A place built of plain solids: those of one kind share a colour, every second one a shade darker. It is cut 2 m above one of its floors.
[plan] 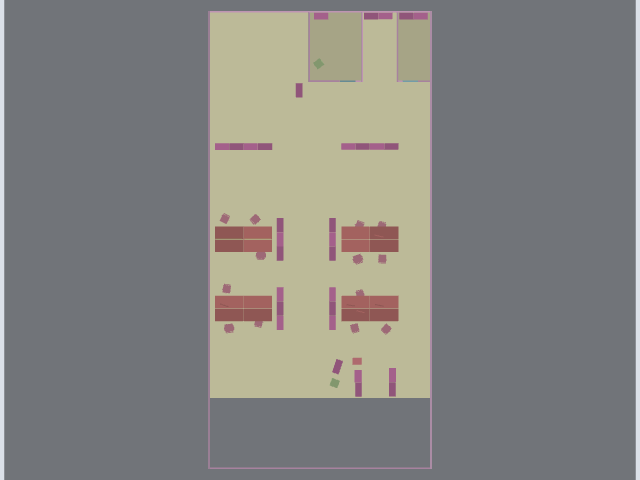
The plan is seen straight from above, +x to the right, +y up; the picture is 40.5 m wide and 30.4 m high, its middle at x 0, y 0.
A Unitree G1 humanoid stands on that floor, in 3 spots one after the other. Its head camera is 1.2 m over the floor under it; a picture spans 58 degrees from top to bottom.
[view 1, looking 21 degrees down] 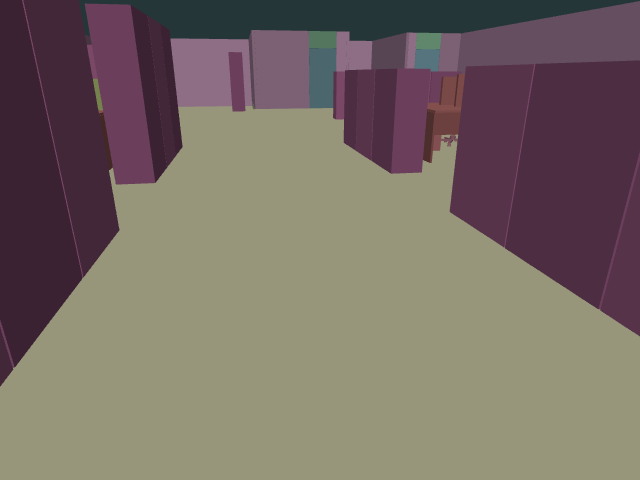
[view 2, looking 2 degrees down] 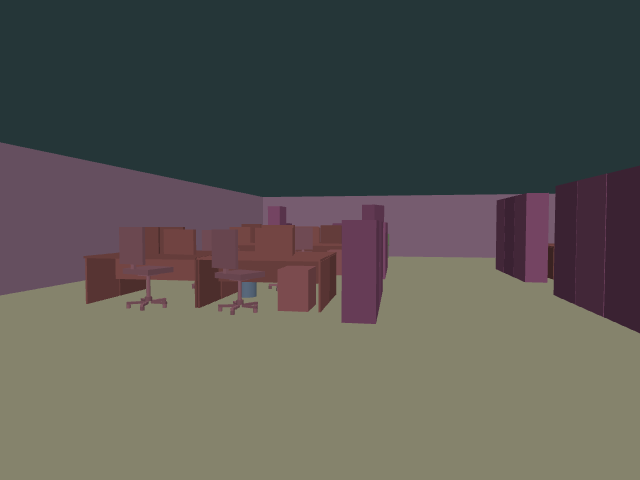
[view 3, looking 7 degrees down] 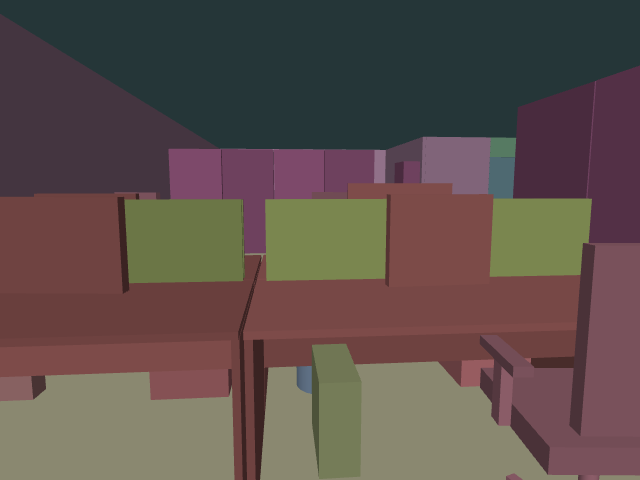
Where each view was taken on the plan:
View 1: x -1.27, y -6.56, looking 80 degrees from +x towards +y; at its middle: floor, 3.35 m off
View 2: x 0.34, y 6.63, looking -80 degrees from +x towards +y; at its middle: desk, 11.29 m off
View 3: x -4.70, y -2.15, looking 85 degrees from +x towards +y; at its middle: screen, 2.17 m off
